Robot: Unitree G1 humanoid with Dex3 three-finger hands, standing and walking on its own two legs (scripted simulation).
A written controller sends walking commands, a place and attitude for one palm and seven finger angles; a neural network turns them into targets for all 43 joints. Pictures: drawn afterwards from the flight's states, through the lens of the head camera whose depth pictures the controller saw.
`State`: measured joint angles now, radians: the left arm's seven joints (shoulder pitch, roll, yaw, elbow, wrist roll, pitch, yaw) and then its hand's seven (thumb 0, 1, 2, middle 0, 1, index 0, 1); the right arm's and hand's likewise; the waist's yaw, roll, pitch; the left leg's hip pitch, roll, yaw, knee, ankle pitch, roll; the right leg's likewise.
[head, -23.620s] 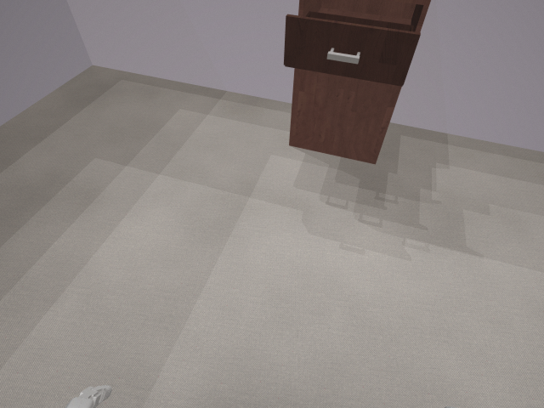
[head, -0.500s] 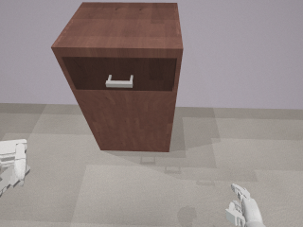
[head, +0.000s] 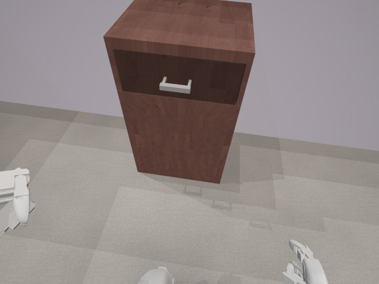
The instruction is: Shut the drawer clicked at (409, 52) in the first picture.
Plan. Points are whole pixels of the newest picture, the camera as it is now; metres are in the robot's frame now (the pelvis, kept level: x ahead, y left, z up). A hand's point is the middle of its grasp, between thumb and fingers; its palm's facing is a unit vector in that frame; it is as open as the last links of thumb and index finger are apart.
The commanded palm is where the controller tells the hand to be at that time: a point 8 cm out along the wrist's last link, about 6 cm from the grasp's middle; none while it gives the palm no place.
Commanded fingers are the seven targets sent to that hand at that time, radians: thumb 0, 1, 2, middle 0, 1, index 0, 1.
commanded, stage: step back with the hand held close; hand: left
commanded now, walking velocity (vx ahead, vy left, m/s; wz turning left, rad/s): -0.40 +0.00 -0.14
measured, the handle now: (176, 84) +0.77 +0.10 -0.04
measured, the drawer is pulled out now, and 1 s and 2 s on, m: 0.00 0.00 0.00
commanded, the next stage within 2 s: stop stepping back and stand still in 0.22 s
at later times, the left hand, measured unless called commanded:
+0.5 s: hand (32, 267) +0.12 +0.20 +0.17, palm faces +0.20 -0.84 -0.50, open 3.2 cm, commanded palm +0.06 +0.25 +0.19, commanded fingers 0.00 0.90 0.90 -1.40 -1.60 -1.40 -1.60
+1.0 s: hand out of the picture +0.05 +0.23 +0.16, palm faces +0.37 -0.84 -0.39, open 3.2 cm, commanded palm +0.00 +0.26 +0.19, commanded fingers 0.00 0.90 0.90 -1.40 -1.60 -1.40 -1.60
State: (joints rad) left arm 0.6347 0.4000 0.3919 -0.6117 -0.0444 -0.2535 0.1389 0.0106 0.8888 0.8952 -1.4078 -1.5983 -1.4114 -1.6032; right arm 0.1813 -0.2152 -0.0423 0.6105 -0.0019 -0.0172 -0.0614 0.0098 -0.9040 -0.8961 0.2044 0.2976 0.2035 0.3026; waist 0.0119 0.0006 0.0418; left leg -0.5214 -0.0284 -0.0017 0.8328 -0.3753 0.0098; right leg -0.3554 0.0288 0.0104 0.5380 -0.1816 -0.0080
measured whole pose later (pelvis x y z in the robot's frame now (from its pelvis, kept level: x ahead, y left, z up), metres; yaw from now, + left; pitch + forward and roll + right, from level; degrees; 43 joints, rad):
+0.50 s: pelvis -0.10 -0.01 +0.01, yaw -7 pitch +4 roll +0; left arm 0.67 0.43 0.40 -0.63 -0.06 -0.23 0.12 0.01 0.89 0.90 -1.41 -1.60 -1.41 -1.60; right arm 0.19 -0.18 0.00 0.62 0.00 -0.06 -0.04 0.01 -0.90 -0.90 0.21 0.30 0.21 0.30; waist 0.00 -0.03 0.00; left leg -0.51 0.01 0.04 0.76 -0.31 -0.01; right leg -0.21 0.00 0.03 0.48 -0.34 -0.01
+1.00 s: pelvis -0.15 -0.01 +0.00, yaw -4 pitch -2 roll +0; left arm 0.58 0.34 0.36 -0.50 -0.02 -0.21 0.16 0.01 0.89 0.90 -1.41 -1.60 -1.41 -1.60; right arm 0.26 -0.20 0.00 0.65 0.00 -0.10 -0.09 0.01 -0.90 -0.90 0.20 0.30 0.20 0.30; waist 0.00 -0.01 -0.01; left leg -0.32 -0.01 0.03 0.60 -0.25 0.04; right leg -0.25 0.01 -0.02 0.67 -0.42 -0.01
